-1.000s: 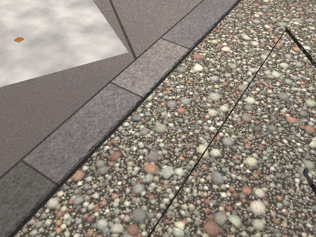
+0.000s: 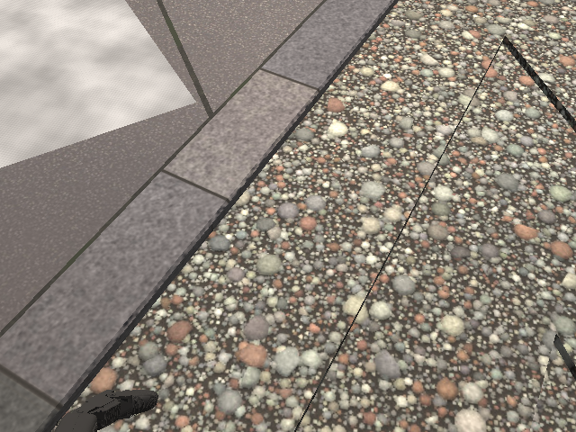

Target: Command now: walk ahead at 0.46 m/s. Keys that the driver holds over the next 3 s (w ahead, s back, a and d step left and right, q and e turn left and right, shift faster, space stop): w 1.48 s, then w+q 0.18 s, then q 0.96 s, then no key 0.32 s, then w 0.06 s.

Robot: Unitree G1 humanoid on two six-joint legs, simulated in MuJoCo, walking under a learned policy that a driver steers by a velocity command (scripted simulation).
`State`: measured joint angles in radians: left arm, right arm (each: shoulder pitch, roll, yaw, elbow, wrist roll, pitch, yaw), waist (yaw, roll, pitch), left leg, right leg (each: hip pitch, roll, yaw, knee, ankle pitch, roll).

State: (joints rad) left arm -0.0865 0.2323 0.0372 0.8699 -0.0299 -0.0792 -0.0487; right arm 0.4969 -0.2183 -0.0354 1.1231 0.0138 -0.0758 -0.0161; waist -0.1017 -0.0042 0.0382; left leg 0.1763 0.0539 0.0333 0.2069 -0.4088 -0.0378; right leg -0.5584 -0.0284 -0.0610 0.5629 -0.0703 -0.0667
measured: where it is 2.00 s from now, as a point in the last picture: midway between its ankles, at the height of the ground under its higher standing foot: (273, 188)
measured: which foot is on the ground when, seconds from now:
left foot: down 0.00-0.04, up 0.06-0.54, down 0.56-1.00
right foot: up 0.00-0.02, down 0.04-0.58, up 0.60-1.00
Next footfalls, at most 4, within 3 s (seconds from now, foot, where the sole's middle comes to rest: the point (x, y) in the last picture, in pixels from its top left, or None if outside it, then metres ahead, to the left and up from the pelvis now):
0.04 right None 0.20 -0.12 -0.76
0.56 left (219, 409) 0.51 0.12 -0.73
1.08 right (328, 302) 0.75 -0.16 -0.73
1.60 left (230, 193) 1.10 0.07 -0.69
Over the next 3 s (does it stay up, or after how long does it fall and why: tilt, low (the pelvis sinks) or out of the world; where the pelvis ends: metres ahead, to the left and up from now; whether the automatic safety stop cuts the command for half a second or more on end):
stays up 1.09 -0.02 0.05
